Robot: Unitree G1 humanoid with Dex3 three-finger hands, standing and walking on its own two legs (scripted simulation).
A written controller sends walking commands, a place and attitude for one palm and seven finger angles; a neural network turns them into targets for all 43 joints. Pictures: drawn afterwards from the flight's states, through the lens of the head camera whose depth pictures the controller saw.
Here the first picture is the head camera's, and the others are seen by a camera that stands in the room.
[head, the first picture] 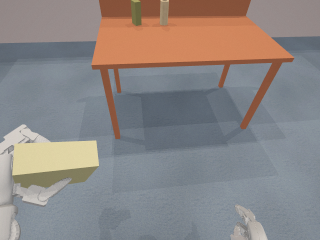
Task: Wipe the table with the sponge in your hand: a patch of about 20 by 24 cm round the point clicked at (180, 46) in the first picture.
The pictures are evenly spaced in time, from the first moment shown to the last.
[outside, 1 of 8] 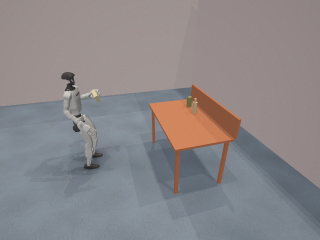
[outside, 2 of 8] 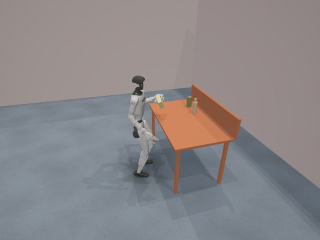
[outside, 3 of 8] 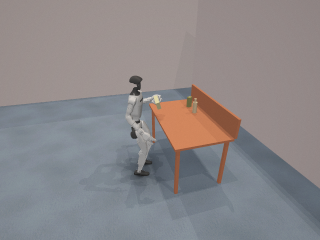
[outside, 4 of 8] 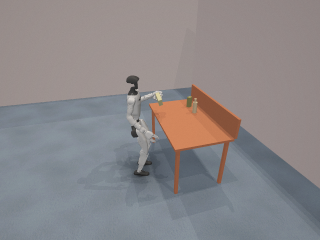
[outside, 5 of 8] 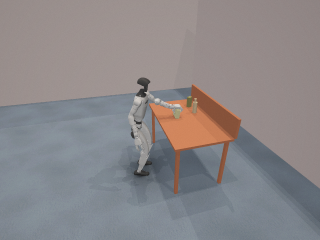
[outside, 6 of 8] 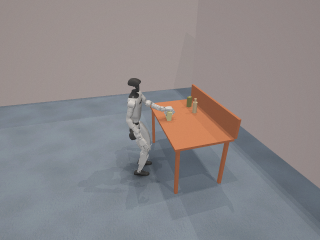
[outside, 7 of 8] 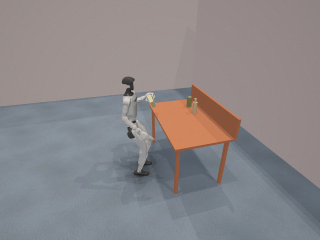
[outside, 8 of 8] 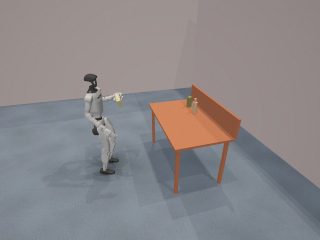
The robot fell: no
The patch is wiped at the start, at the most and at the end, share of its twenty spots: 0.00 1.00 1.00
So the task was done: yes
